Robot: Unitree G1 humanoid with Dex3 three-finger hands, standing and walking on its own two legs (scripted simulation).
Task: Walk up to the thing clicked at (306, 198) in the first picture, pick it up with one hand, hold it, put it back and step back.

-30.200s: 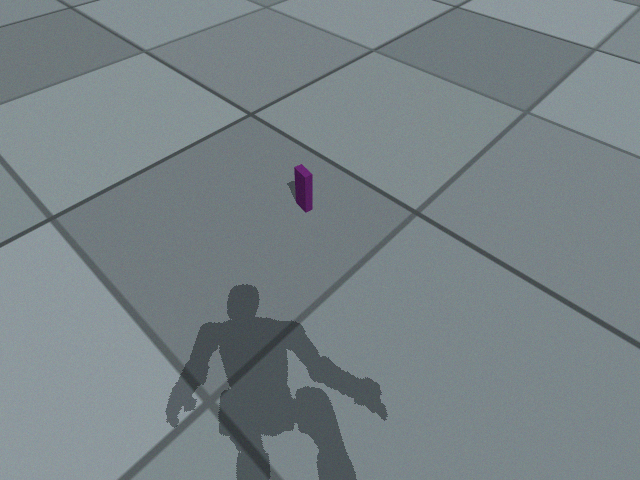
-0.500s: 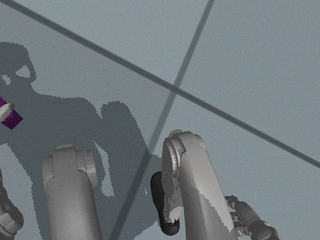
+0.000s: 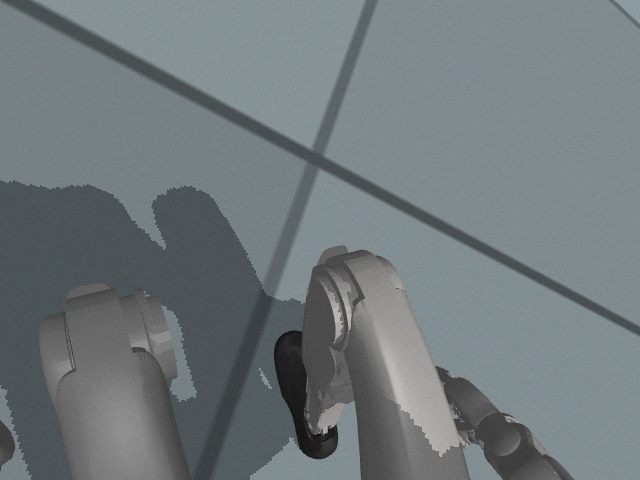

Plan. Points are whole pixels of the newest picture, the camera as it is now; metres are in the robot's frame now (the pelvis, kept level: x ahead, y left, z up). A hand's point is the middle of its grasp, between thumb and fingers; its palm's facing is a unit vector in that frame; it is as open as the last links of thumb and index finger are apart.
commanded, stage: lower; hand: left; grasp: from the side
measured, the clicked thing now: out of the picture +0.42 +0.33 -0.13
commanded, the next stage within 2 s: loosen in 0.80 s
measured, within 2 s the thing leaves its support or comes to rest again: neither
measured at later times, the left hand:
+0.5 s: hand out of the picture +0.43 +0.34 -0.16, palm faces +0.49 -0.87 -0.05, open 11.4 cm
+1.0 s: hand out of the picture +0.44 +0.34 -0.18, palm faces +0.49 -0.87 -0.04, open 11.4 cm
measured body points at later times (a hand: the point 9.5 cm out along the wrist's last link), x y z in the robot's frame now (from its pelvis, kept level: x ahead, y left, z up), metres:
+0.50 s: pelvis -0.01 +0.00 -0.01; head +0.23 +0.15 +0.34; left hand +0.40 +0.38 -0.15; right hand +0.14 -0.27 -0.07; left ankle +0.08 +0.13 -0.26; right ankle +0.12 -0.12 -0.26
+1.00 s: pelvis -0.01 +0.01 -0.01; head +0.23 +0.18 +0.32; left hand +0.40 +0.39 -0.17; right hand +0.14 -0.25 -0.05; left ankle +0.08 +0.13 -0.26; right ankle +0.12 -0.12 -0.26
